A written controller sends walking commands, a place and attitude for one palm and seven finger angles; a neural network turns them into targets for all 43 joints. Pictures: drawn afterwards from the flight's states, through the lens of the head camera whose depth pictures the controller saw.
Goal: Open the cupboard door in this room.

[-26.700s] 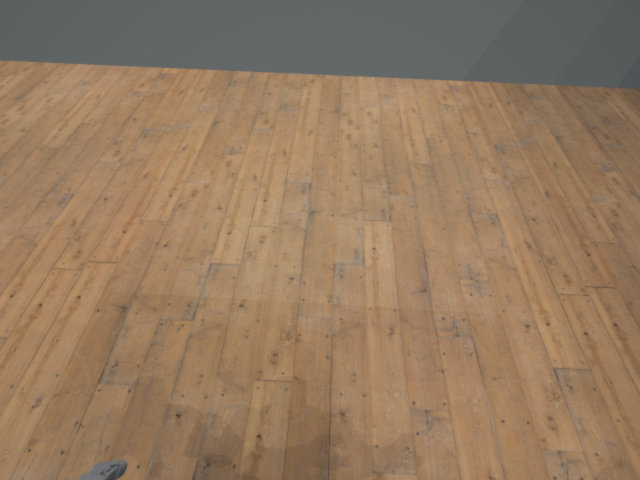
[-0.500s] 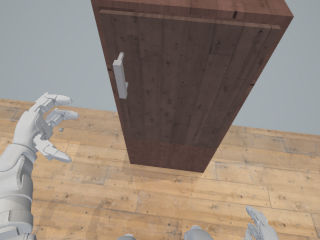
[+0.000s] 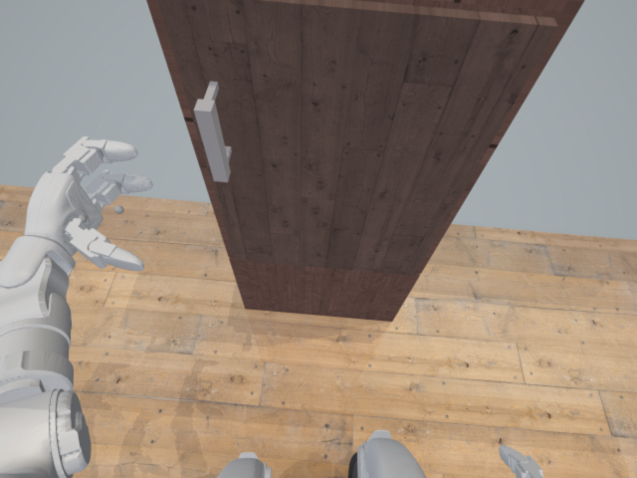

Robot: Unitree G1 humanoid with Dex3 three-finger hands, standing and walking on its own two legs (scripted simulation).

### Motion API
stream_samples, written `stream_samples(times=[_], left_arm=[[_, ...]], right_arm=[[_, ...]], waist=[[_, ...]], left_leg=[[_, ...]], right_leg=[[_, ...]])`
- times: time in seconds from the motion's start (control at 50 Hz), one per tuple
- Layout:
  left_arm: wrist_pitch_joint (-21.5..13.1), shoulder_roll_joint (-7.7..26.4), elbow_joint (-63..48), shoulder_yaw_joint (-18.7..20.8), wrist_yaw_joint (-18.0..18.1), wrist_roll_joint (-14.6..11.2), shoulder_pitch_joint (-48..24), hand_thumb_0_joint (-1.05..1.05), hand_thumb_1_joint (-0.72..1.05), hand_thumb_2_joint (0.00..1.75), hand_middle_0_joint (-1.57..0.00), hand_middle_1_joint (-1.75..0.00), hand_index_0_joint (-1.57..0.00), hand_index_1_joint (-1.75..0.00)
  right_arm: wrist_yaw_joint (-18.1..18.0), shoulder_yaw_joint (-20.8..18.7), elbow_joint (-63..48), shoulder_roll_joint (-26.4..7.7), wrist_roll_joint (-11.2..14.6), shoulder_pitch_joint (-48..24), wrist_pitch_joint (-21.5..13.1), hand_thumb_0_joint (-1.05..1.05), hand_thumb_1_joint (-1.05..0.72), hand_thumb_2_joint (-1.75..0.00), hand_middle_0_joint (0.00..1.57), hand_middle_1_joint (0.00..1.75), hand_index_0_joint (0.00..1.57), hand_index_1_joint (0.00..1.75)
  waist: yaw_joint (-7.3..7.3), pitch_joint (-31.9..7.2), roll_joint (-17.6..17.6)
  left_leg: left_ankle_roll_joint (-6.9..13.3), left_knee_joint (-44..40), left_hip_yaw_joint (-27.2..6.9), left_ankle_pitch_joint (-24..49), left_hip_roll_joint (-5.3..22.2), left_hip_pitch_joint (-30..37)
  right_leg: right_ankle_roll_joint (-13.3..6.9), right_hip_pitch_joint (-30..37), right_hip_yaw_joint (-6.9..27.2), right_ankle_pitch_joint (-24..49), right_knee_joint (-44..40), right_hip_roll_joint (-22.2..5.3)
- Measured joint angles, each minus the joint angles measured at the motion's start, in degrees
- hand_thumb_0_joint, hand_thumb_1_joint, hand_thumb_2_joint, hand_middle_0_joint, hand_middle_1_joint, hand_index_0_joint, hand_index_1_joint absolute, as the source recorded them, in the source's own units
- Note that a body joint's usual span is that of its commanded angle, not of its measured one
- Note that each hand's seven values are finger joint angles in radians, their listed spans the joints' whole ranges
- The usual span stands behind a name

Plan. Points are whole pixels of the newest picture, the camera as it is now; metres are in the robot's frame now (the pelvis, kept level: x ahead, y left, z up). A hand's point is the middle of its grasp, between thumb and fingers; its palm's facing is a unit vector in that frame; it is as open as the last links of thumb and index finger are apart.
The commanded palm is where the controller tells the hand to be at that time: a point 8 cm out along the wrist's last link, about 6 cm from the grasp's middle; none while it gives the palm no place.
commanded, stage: move the hooked fingers beside the handle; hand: left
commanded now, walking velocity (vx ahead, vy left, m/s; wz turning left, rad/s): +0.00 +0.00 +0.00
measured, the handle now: (217, 134) +0.55 +0.15 +0.08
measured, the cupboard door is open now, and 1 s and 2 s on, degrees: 0 0 0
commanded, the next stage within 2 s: slide the fingers in behind the handle in 1.54 s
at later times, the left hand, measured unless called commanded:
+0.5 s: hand (147, 174) +0.47 +0.22 +0.08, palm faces -0.11 -0.99 +0.01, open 14.0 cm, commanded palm +0.46 +0.27 +0.08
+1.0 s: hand (160, 154) +0.51 +0.22 +0.07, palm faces -0.09 -1.00 +0.00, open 14.0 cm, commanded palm +0.48 +0.27 +0.07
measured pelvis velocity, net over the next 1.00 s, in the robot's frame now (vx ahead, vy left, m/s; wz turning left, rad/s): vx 0.00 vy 0.01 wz -0.04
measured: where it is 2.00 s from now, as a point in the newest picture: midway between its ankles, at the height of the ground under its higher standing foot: outside the picture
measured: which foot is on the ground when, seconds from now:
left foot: down 0.00-1.00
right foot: down 0.00-1.00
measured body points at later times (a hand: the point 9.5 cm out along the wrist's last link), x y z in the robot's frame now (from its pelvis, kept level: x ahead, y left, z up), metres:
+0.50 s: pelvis +0.00 +0.01 -0.01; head +0.11 +0.02 +0.43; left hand +0.47 +0.28 +0.08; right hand +0.04 -0.26 -0.12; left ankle -0.02 +0.13 -0.68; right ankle +0.06 -0.14 -0.68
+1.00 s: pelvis +0.00 +0.01 -0.01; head +0.14 +0.02 +0.42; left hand +0.51 +0.27 +0.08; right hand -0.01 -0.26 -0.12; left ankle -0.02 +0.13 -0.68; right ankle +0.06 -0.14 -0.68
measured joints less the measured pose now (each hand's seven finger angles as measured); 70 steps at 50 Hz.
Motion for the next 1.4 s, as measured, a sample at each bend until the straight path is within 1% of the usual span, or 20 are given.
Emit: stream_samples(times=[0.16, 0.26, 0.4, 0.52, 0.6, 0.72, 0.78, 0.9, 1.0, 1.08, 1.18, 1.24, 1.4], left_arm=[[-0.34, 0.65, 3.55, 0.51, 1.22, 1.25, -3.43, -0.02, -0.5, 0.3, -0.3, -1.2, -0.3, -1.2], [-1.25, 1.15, 6.0, 0.57, 1.79, 2.07, -6.07, -0.02, -0.5, 0.3, -0.3, -1.2, -0.3, -1.2], [-1.91, 1.77, 8.75, -0.45, 2.64, 3.1, -10.23, -0.02, -0.5, 0.3, -0.3, -1.2, -0.3, -1.2], [-1.61, 2.79, 12.36, -0.52, 4.31, 4.91, -14.4, -0.02, -0.5, 0.3, -0.3, -1.2, -0.3, -1.2], [-2.05, 3.59, 13.84, -0.27, 5.35, 5.76, -16.79, -0.02, -0.5, 0.3, -0.3, -1.2, -0.3, -1.2], [-1.61, 5.61, 16.3, 0.79, 6.25, 7.44, -20.39, -0.02, -0.5, 0.3, -0.3, -1.2, -0.3, -1.2], [-1.82, 6.14, 16.36, 1.38, 6.52, 7.67, -21.15, -0.02, -0.5, 0.3, -0.3, -1.2, -0.3, -1.2], [-1.28, 6.72, 16.31, 2.84, 6.16, 7.75, -20.02, -0.01, -0.5, 0.3, -0.3, -1.2, -0.3, -1.2], [-1.79, 6.98, 15.32, 3.95, 5.65, 7.31, -17.8, -0.01, -0.49, 0.3, -0.3, -1.2, -0.3, -1.2], [-2.44, 6.54, 14.03, 3.6, 5.04, 6.57, -16.8, -0.02, -0.5, 0.3, -0.3, -1.2, -0.3, -1.2], [-2.12, 5.43, 14.22, 1.14, 4.67, 5.75, -17.17, -0.02, -0.5, 0.3, -0.3, -1.2, -0.3, -1.2], [-1.8, 4.98, 14.72, 0.7, 4.97, 6.17, -17.76, -0.02, -0.5, 0.3, -0.3, -1.2, -0.3, -1.2], [-2.39, 3.96, 14.74, -0.04, 6.28, 6.78, -18.8, -0.02, -0.5, 0.3, -0.3, -1.2, -0.3, -1.2]], right_arm=[[0.78, 0.2, -0.69, 0.36, -0.25, 0.49, 1.79, 0.01, -0.91, -0.9, 0.2, 0.3, 0.21, 0.3], [0.95, 0.49, -0.31, 0.61, -0.38, 0.82, 2.76, 0.01, -0.91, -0.9, 0.2, 0.3, 0.21, 0.3], [1.07, 0.52, 0.67, 0.71, -0.67, 1.31, 3.78, 0.01, -0.91, -0.9, 0.2, 0.3, 0.21, 0.3], [1.17, 0.8, 0.79, 0.57, -0.97, 1.67, 4.46, 0.01, -0.91, -0.9, 0.2, 0.3, 0.21, 0.3], [1.33, 0.82, 0.94, 0.53, -1.25, 2.1, 4.7, 0.01, -0.91, -0.9, 0.2, 0.3, 0.21, 0.3], [1.46, 1.15, 0.84, 0.44, -1.55, 2.87, 5.31, 0.01, -0.91, -0.9, 0.2, 0.3, 0.21, 0.3], [1.66, 1.02, 0.76, 0.48, -1.78, 3.63, 5.65, 0.01, -0.91, -0.9, 0.2, 0.3, 0.21, 0.3], [2.12, 1.11, 0.05, 0.44, -1.82, 4.85, 7.04, 0.01, -0.91, -0.9, 0.2, 0.3, 0.21, 0.3], [2.18, 1.11, -0.58, 0.51, -1.67, 5.07, 7.56, 0.01, -0.91, -0.9, 0.2, 0.3, 0.21, 0.3], [2.13, 0.85, -0.37, 0.55, -1.65, 4.7, 7.66, 0.01, -0.91, -0.9, 0.2, 0.3, 0.21, 0.3], [2.02, 0.68, 0.15, 0.46, -1.6, 3.63, 7.56, 0.01, -0.91, -0.9, 0.2, 0.3, 0.21, 0.3], [1.96, 0.76, -0.02, 0.35, -1.7, 2.66, 7.42, 0.01, -0.91, -0.9, 0.2, 0.3, 0.21, 0.3], [2.2, 0.84, -0.45, 0.76, -1.89, 1.2, 7.1, 0.0, -0.91, -0.9, 0.2, 0.3, 0.21, 0.3]], waist=[[-0.82, -0.47, 0.18], [-1.18, -0.35, 0.08], [-1.93, -0.21, 0.18], [-3.23, -0.03, 0.26], [-4.08, 0.06, 0.39], [-5.57, 0.37, 0.6], [-5.95, 0.25, 0.79], [-6.22, 0.12, 1.02], [-6.03, 0.21, 0.81], [-5.44, 0.05, 0.66], [-4.64, -0.37, 0.49], [-4.64, -0.51, 0.41], [-4.73, -0.65, 0.44]], left_leg=[[0.17, 0.59, 0.42, -0.3, 0.14, -1.37], [0.25, 1.27, 0.34, -0.48, 0.16, -2.42], [0.33, 2.23, 0.05, -0.64, 0.13, -4.03], [0.42, 3.03, -0.02, -0.7, 0.08, -5.71], [0.42, 3.6, 0.06, -0.81, 0.2, -7.0], [0.43, 4.29, 0.08, -0.96, 0.49, -8.81], [0.38, 4.35, 0.2, -1.02, 0.67, -9.39], [0.45, 3.76, 0.75, -1.14, 1.05, -9.08], [0.48, 3.35, 0.94, -1.22, 1.22, -8.49], [0.46, 3.36, 0.59, -1.34, 1.17, -8.22], [0.53, 3.49, -0.05, -1.47, 0.86, -7.94], [0.61, 3.89, -0.3, -1.62, 0.71, -8.21], [0.73, 5.08, -0.4, -2.13, 0.56, -9.04]], right_leg=[[0.18, -1.51, 0.45, 0.02, 0.39, 0.19], [0.23, -2.42, 0.42, 0.0, 0.79, 0.21], [0.33, -3.68, 0.19, 0.06, 1.21, 0.16], [0.39, -5.22, 0.19, 0.16, 1.72, 0.13], [0.4, -6.51, 0.3, 0.22, 2.11, 0.25], [0.36, -8.26, 0.34, 0.37, 2.42, 0.56], [0.34, -8.89, 0.45, 0.44, 2.37, 0.76], [0.39, -8.89, 0.93, 0.57, 1.81, 1.21], [0.42, -8.4, 1.09, 0.58, 1.42, 1.41], [0.44, -7.88, 0.76, 0.42, 1.24, 1.32], [0.55, -7.16, 0.16, 0.11, 1.16, 0.96], [0.61, -7.24, -0.05, -0.05, 1.41, 0.79], [0.79, -7.97, -0.05, -0.46, 2.42, 0.63]])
